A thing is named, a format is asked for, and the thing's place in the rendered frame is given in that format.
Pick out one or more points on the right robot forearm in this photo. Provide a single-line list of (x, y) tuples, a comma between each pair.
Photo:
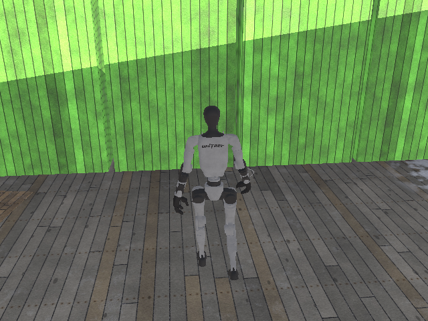
[(244, 174)]

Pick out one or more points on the robot right shin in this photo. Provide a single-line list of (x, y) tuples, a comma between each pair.
[(232, 248)]

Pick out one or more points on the right robot hand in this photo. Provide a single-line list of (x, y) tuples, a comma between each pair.
[(242, 184)]

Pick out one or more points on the left robot forearm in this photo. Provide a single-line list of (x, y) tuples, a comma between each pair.
[(181, 182)]

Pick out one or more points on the left robot upper arm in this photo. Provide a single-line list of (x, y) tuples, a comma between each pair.
[(188, 153)]

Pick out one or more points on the left robot hand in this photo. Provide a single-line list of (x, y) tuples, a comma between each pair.
[(177, 205)]

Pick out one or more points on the robot shin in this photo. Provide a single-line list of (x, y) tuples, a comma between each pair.
[(232, 248), (200, 235)]

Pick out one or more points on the right robot upper arm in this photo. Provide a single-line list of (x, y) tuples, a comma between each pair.
[(237, 151)]

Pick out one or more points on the robot left shin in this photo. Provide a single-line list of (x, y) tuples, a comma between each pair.
[(200, 235)]

